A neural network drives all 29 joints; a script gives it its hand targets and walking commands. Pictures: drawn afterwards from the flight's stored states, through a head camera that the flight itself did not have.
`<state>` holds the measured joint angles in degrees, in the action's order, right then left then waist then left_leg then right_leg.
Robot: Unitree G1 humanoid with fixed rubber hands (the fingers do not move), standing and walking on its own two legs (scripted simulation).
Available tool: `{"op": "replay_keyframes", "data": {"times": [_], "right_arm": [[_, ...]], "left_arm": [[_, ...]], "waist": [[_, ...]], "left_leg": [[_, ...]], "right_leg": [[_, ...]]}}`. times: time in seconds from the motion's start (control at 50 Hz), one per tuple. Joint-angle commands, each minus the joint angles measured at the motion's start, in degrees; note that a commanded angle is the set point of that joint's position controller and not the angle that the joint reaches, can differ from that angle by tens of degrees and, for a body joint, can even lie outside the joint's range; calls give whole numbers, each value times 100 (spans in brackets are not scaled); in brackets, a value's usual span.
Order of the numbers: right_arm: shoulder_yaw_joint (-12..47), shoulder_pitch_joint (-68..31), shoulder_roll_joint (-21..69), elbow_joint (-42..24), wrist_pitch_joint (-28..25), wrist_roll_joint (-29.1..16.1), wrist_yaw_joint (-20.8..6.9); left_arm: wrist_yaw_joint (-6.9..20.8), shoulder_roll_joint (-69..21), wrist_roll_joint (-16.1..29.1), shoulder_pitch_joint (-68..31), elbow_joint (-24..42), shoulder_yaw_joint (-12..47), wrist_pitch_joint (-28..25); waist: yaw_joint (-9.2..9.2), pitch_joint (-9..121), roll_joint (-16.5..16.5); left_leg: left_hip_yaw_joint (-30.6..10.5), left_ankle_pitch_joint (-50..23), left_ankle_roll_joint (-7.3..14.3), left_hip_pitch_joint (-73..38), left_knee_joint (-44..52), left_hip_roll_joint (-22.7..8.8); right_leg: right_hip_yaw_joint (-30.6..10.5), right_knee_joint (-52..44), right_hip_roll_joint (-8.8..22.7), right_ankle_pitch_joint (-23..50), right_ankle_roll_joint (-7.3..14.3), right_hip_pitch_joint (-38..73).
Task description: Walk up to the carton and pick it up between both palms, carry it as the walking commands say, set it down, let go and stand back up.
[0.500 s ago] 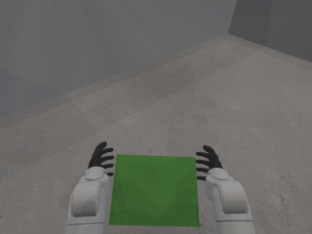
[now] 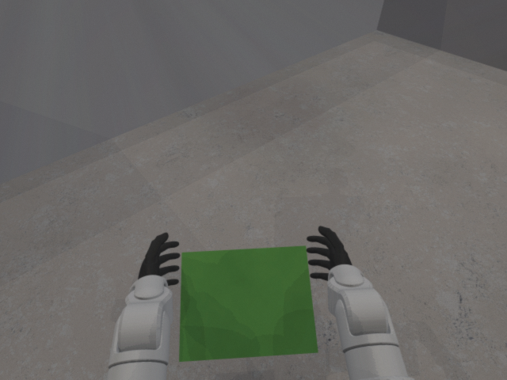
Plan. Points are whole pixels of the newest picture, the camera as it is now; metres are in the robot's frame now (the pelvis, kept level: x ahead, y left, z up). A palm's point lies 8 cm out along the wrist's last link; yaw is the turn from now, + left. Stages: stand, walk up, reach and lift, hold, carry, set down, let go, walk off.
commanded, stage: hold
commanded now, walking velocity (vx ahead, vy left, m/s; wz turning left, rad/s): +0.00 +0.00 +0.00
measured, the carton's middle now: (247, 301) +0.30 +0.02 -0.09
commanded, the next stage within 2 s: set down in 0.18 s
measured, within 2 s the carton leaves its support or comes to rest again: neither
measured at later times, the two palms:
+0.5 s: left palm (146, 297) +0.26 +0.17 +0.03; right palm (338, 273) +0.29 -0.13 +0.04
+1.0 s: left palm (161, 301) +0.29 +0.17 -0.06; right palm (322, 277) +0.33 -0.12 -0.05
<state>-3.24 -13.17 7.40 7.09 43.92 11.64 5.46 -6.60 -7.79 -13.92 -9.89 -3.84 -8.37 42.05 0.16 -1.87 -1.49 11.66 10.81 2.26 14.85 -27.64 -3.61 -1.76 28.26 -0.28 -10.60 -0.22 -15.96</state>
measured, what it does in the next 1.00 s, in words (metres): stands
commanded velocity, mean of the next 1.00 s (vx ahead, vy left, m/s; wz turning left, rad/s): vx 0.00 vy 0.00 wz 0.00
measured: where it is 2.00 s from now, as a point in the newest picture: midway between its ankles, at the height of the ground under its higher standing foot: outside the picture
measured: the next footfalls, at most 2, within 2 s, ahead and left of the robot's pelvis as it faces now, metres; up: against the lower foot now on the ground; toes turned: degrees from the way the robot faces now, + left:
none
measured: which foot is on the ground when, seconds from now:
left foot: down 0.00-1.00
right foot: down 0.00-1.00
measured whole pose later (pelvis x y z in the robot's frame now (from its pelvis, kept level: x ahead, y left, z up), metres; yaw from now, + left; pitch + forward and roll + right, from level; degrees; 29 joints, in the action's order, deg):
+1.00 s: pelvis -0.04 -0.01 -0.03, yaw +1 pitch -2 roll +3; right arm -24.5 -39.6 8.5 42.0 18.9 22.7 -0.9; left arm -1.5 -11.7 -25.6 -33.1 -30.4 -35.5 20.6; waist 0.2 -16.3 1.7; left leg 7.7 12.6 2.3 24.6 -39.4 1.0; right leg -6.2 45.9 -1.1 -16.0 0.6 -27.5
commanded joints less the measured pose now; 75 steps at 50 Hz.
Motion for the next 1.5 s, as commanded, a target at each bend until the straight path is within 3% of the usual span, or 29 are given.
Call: {"op": "replay_keyframes", "data": {"times": [0.0, 0.02, 0.04, 0.06, 0.08, 0.12, 0.16, 0.18, 0.22, 0.3, 0.38, 0.4, 0.48, 0.52, 0.6, 0.62, 0.7, 0.74, 0.76, 0.94, 1.04, 1.06, 1.1, 1.12, 1.2, 1.38, 1.4, 1.42, 1.48], "right_arm": [[2399, -3207, 4441, 11, -573, -1095, -1608], [2240, -3599, 4447, 244, -589, -1029, -1634], [2232, -3892, 4724, 433, -622, -1074, -1650], [2077, -4028, 4724, 607, -637, -981, -1678], [2118, -4267, 4929, 805, -660, -1014, -1706], [1836, -4859, 5117, 1124, -736, -918, -1779], [1713, -5377, 5302, 1492, -799, -974, -1901], [1440, -4808, 6066, 2017, -779, -848, -2015], [914, -5118, 6171, 2714, -929, -648, -2076], [-57, -4984, 5930, 3655, -1201, -163, -2186], [-391, -5939, 5311, 3440, -1457, -22, -2201], [-414, -6023, 5336, 3479, -1521, 74, -2109], [-960, -6309, 4557, 3834, -1682, 310, -2038], [-915, -6178, 4464, 3746, -1810, 306, -2012], [-1096, -5766, 4358, 3865, -1971, 600, -1974], [-1358, -5285, 4153, 4056, -1988, 737, -1938], [-1165, -5683, 4160, 3809, -2244, 722, -1867], [-1173, -5769, 3892, 3578, -2378, 734, -1849], [-1180, -5617, 4051, 3859, -2407, 761, -1822], [-795, -5188, 4002, 3615, -2906, 758, -1627], [-42, -4507, 4419, 3449, -3503, 663, -1538], [382, -4271, 4582, 3330, -3655, 566, -1483], [683, -4010, 4701, 3065, -3931, 347, -1389], [1038, -3789, 4940, 2993, -4025, 186, -1302], [1841, -3648, 4852, 2462, -4275, -281, -1025], [1563, -3265, 3752, 3025, -4467, -140, -695], [1576, -3470, 3683, 3043, -4446, -129, -666], [1491, -3604, 3708, 3145, -4452, -117, -664], [1440, -3876, 3567, 3377, -4463, -176, -644]], "left_arm": [[1431, -4839, 1338, -2819, -765, 2587, -104], [1431, -4899, 1372, -3415, -655, 2605, -98], [1489, -4821, 1326, -3725, -715, 2472, -139], [1548, -5006, 1370, -3935, -926, 2512, -130], [1551, -5034, 1317, -4160, -986, 2392, -137], [1688, -5266, 1351, -4879, -1285, 2363, -202], [1734, -5275, 1114, -4798, -1974, 1872, -176], [1887, -5554, 1145, -4843, -2132, 1651, -336], [2046, -5183, 796, -5262, -2850, 892, -494], [2056, -4962, 313, -5655, -3196, 316, -691], [1900, -4735, -85, -5663, -3653, -403, -872], [1904, -4609, -58, -5776, -3783, -491, -927], [1759, -4386, -199, -6279, -3907, -834, -1065], [1669, -4190, -406, -5866, -3846, -987, -1169], [1574, -3990, -537, -5747, -3702, -1130, -1411], [1558, -3971, -479, -5973, -3495, -917, -1464], [1497, -3746, -462, -5998, -3432, -1061, -1760], [1482, -3776, -457, -5880, -3565, -988, -1846], [1496, -3644, -418, -5994, -3342, -1007, -1933], [1475, -3394, -517, -5094, -3585, -910, -2583], [1548, -3912, -396, -4294, -3608, -46, -3215], [1551, -3992, -350, -3875, -3639, 106, -3386], [1580, -4038, -202, -3768, -3478, 583, -3662], [1591, -3926, -59, -3643, -3203, 849, -3843], [1480, -3425, 39, -3101, -3109, 1330, -4200], [1088, -2804, 177, -3193, -3389, 1351, -4354], [1101, -2688, 35, -3119, -3616, 1096, -4291], [1060, -2758, 87, -3438, -3535, 1155, -4312], [988, -2627, 105, -3865, -3458, 1157, -4330]], "waist": [[-385, 1698, 475], [-301, 1689, 297], [-511, 1587, 235], [-329, 1512, 165], [-502, 1377, 255], [-332, 1230, 166], [-607, 1123, 129], [-679, 1692, 668], [-724, 1266, 1016], [-578, 1065, 247], [-860, 1059, -127], [-921, 1083, 376], [-655, 762, 2], [-901, 892, -21], [-833, 1041, 224], [-516, 930, -25], [-737, 906, 350], [-623, 925, 205], [-794, 1012, 150], [-813, 1279, 500], [-743, 2518, 296], [-979, 2892, 485], [-820, 3853, 324], [-878, 4390, 589], [-1109, 5499, 577], [-858, 4573, 499], [-1031, 4389, 509], [-875, 4355, 512], [-914, 4289, 455]], "left_leg": [[-1895, -784, 27, -1956, 383, 531], [-1908, -20, -11, -1864, 418, 557], [-1823, 334, 59, -1572, 377, 581], [-1851, 784, 32, -1521, 439, 571], [-1863, 978, 47, -1486, 388, 567], [-1839, 1507, 7, -1288, 298, 539], [-1841, 1763, 66, -1195, 294, 563], [-1662, 1524, 93, -1375, 101, 662], [-1501, 1036, 87, -1742, -238, 851], [-1608, 1457, 85, -1235, 160, 747], [-1848, 2028, 205, -857, 608, 501], [-1717, 1749, 224, -805, 453, 560], [-1907, 2324, 213, -668, 518, 530], [-1808, 1770, 203, -752, 358, 583], [-1729, 1450, 158, -797, 68, 665], [-1747, 1524, 112, -771, 24, 689], [-1747, 1493, 141, -521, -270, 761], [-1924, 1837, 142, -575, -354, 784], [-1762, 1615, 105, -310, -422, 810], [-1702, 1156, 215, 626, -1051, 907], [-1723, -135, 115, 1141, -1461, 885], [-1633, -813, 87, 1321, -1616, 896], [-1671, -1811, 49, 1374, -1925, 907], [-1648, -2408, 60, 1555, -2187, 890], [-1666, -3117, 17, 2184, -2556, 942], [-1602, -1567, -76, 3449, -2924, 1062], [-1595, -1313, -65, 3638, -2988, 1051], [-1624, -1006, -41, 3788, -3029, 1056], [-1559, -293, -50, 4109, -3237, 1076]], "right_leg": [[-502, -380, -433, -56, 330, 152], [-547, -305, -443, -573, 361, -21], [-594, -307, -394, -878, 350, 6], [-593, -283, -402, -1151, 363, -93], [-622, -246, -370, -1378, 367, -325], [-660, -198, -357, -1799, 385, -517], [-661, -180, -295, -2084, 330, -560], [-832, -701, -110, -2660, 479, -212], [-989, -1019, 149, -3139, 525, -1001], [-517, -517, -258, -2429, 380, -667], [-309, -33, -464, -1906, 180, 27], [-413, -200, -403, -2063, 173, -2], [-261, 108, -513, -2111, 178, -160], [-336, 68, -465, -1793, 201, -334], [-414, 132, -410, -1738, 226, -648], [-420, 124, -410, -1760, 292, -812], [-499, 318, -394, -1888, 266, -1065], [-488, 424, -346, -2039, 304, -1237], [-556, 399, -325, -2013, 331, -1141], [-549, 917, -353, -1718, 242, -1857], [-469, 1313, -439, -377, 223, -2436], [-481, 1388, -454, 186, 146, -2266], [-449, 1652, -563, 1179, 100, -2200], [-525, 1750, -581, 1849, 53, -1978], [-653, 2237, -559, 2872, -15, -2043], [-515, 2720, -648, 937, -1, -3919], [-578, 2737, -613, 682, -21, -4007], [-564, 2830, -632, 438, 5, -4120], [-520, 3052, -660, -319, 40, -4489]]}}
